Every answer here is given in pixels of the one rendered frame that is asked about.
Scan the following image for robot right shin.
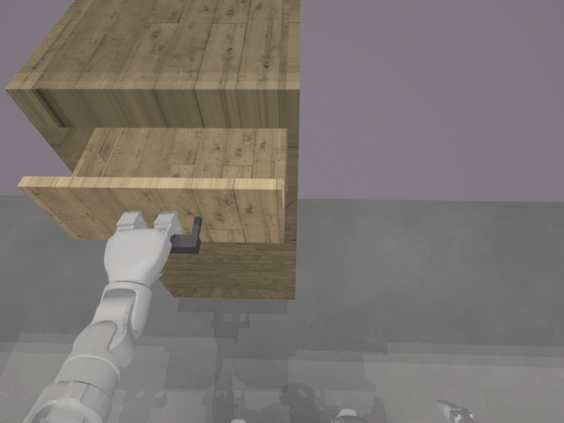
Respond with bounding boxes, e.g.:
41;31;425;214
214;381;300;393
337;409;357;418

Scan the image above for drawer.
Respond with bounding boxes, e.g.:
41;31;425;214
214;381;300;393
17;128;287;243

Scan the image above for robot left forearm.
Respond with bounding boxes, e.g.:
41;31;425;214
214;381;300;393
23;281;152;423

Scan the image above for cabinet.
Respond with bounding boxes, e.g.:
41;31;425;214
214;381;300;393
4;0;301;300

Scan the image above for robot left hand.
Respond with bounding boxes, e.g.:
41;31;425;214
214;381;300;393
104;211;183;288

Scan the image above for handle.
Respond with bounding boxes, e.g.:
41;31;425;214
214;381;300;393
170;217;202;254

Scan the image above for robot right hand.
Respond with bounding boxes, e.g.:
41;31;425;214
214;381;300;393
436;399;481;423

